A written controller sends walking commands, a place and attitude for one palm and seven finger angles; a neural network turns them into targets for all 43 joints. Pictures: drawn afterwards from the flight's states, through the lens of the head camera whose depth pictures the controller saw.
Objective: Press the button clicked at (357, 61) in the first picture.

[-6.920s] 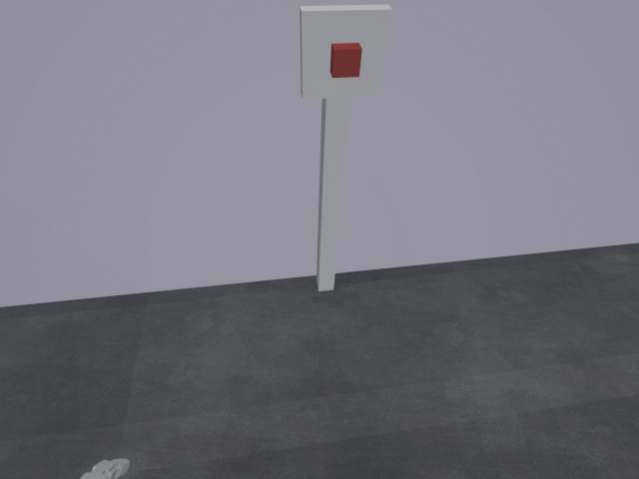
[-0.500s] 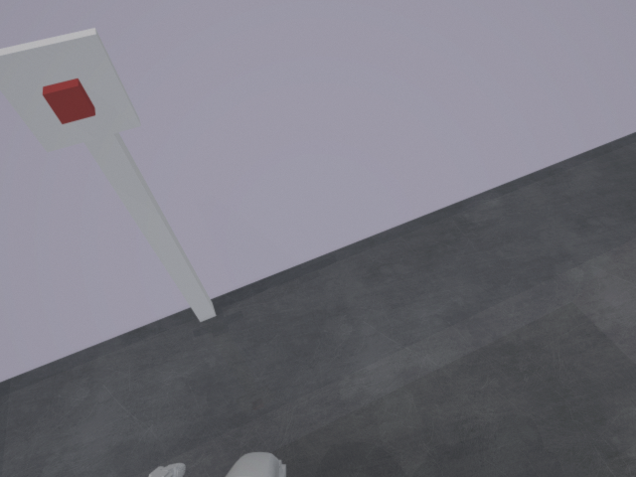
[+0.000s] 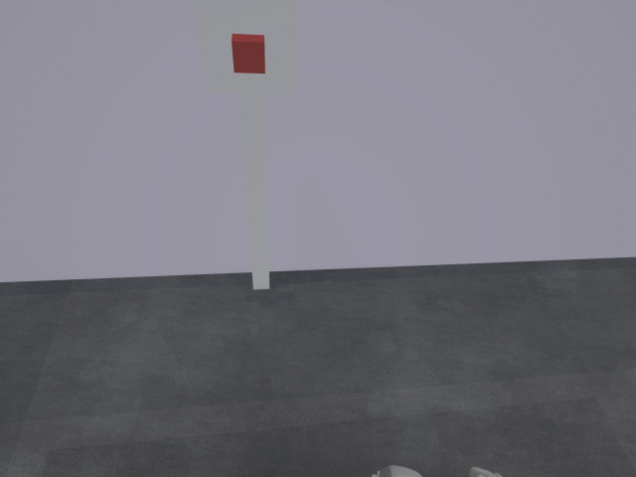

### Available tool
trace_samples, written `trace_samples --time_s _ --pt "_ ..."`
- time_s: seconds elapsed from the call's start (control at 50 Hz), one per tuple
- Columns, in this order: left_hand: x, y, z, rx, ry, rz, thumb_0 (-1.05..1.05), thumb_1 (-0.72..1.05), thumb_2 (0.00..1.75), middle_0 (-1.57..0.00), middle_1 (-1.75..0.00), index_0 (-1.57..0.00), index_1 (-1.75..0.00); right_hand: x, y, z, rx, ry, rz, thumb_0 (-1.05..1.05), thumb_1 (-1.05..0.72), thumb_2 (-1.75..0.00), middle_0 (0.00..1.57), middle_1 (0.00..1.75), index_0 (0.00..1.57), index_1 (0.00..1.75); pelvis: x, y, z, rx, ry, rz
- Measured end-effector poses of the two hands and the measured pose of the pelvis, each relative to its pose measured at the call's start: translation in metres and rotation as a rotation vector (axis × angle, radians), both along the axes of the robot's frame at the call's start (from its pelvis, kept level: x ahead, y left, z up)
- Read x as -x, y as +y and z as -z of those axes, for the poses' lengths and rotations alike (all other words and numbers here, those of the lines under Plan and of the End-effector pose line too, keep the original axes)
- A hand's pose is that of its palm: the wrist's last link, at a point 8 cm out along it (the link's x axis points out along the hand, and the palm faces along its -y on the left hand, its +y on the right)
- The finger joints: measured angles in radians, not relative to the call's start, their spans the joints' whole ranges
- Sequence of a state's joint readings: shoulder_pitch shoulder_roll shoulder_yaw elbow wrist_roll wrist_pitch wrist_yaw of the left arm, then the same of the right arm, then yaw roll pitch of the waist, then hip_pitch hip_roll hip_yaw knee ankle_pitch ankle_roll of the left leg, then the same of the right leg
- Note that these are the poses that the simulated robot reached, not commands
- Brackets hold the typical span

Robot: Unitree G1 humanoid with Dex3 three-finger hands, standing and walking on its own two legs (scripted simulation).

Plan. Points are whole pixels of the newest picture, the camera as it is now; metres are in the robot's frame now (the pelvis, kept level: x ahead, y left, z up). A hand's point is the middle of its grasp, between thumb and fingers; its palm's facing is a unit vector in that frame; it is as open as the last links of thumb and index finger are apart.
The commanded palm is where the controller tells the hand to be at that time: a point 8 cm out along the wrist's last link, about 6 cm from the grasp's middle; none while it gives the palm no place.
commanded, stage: turn to face it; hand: left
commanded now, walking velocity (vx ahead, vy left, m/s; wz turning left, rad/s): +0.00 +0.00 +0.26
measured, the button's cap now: (249, 53) +0.78 +0.21 +0.13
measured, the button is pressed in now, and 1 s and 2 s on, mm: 0 0 0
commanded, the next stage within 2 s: take the last steps up to it in 0.16 s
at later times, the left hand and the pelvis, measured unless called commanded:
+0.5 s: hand out of the picture +0.01 +0.13 -0.16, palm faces +0.16 -0.96 -0.24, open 7.3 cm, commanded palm none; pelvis +0.00 -0.06 +0.00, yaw +7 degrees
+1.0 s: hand out of the picture +0.08 +0.18 -0.18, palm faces +0.14 -0.98 -0.13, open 7.4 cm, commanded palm none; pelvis +0.12 +0.01 +0.00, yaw +5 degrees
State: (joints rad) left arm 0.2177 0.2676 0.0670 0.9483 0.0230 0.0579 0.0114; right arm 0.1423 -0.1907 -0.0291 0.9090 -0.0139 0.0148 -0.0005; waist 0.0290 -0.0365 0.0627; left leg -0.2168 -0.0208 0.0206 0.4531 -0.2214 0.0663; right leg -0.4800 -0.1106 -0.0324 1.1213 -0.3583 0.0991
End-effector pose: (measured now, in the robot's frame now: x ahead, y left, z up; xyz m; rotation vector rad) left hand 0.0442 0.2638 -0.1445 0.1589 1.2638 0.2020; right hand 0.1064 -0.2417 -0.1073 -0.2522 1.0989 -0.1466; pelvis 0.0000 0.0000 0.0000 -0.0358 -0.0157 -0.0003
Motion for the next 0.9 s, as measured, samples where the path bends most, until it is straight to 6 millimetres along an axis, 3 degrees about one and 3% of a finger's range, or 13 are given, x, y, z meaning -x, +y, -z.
trace_samples --time_s 0.14,0.28,0.34,0.44,0.6,0.74,0.82,0.9 --pt "-0.015 -0.015 -0.009 -0.010 -0.048 0.002 0.00 0.91 0.90 -0.20 -0.30 -0.19 -0.29 0.036 0.002 0.018 -0.053 0.084 0.028 0.01 -0.90 -0.90 0.20 0.30 0.20 0.30 0.003 -0.008 0.000 -0.016 0.009 -0.037" --pt "-0.021 -0.049 -0.015 -0.037 -0.105 0.008 0.00 0.90 0.90 -0.20 -0.30 -0.20 -0.29 0.080 -0.025 0.047 -0.094 0.197 0.062 0.01 -0.91 -0.90 0.20 0.30 0.20 0.30 0.010 -0.034 0.009 -0.054 0.019 -0.071" --pt "-0.010 -0.066 -0.020 -0.043 -0.112 0.000 0.00 0.90 0.90 -0.20 -0.30 -0.20 -0.29 0.092 -0.037 0.055 -0.107 0.238 0.064 0.01 -0.91 -0.90 0.20 0.30 0.20 0.30 0.011 -0.043 0.009 -0.046 0.007 -0.091" --pt "0.026 -0.083 -0.024 -0.029 -0.062 -0.066 0.00 0.91 0.89 -0.20 -0.30 -0.20 -0.30 0.092 -0.050 0.047 -0.110 0.267 0.041 0.01 -0.91 -0.90 0.20 0.30 0.20 0.30 0.003 -0.053 -0.001 -0.061 0.004 -0.107" --pt "0.094 -0.101 -0.011 0.043 0.128 -0.167 0.00 0.92 0.90 -0.20 -0.30 -0.20 -0.30 0.061 -0.049 0.039 -0.078 0.278 0.000 0.01 -0.91 -0.90 0.20 0.30 0.20 0.30 -0.018 -0.049 -0.002 -0.036 0.013 -0.134" --pt "0.137 -0.109 0.003 0.154 0.323 -0.251 0.00 0.91 0.90 -0.20 -0.30 -0.20 -0.29 -0.017 -0.008 0.032 -0.049 0.180 -0.079 0.01 -0.91 -0.90 0.20 0.30 0.19 0.30 -0.047 -0.022 0.006 -0.013 0.022 -0.133" --pt "0.132 -0.098 0.015 0.202 0.405 -0.234 0.00 0.91 0.90 -0.20 -0.30 -0.20 -0.29 -0.057 0.022 0.030 -0.049 0.070 -0.081 0.01 -0.91 -0.90 0.20 0.30 0.20 0.30 -0.067 -0.004 0.014 -0.023 0.008 -0.100" --pt "0.079 -0.071 0.013 0.186 0.361 -0.163 0.01 0.91 0.90 -0.20 -0.30 -0.20 -0.29 -0.067 0.026 0.019 -0.035 0.016 0.002 -0.01 -0.95 -0.90 0.20 0.30 0.20 0.30 -0.089 0.006 0.005 -0.013 -0.002 -0.081"
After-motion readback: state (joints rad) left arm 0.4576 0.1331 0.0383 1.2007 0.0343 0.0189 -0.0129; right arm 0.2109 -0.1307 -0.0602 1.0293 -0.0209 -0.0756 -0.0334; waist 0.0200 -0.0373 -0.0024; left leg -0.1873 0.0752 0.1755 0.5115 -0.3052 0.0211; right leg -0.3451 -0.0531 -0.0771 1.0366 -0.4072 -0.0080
